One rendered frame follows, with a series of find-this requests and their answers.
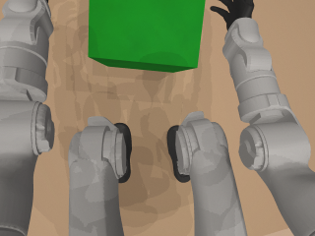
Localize right robot upper arm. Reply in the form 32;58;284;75
238;121;315;236

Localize right robot hand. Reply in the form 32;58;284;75
210;0;255;30

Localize left robot upper arm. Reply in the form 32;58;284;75
0;99;55;236

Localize robot foot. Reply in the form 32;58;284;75
166;125;190;183
114;123;132;183

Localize right robot forearm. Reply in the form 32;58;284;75
222;17;311;158

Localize robot left foot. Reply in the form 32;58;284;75
114;123;132;183

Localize robot right foot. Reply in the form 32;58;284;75
166;125;190;183

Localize left robot forearm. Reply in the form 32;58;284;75
0;0;54;102

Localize carton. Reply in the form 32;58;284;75
88;0;206;73

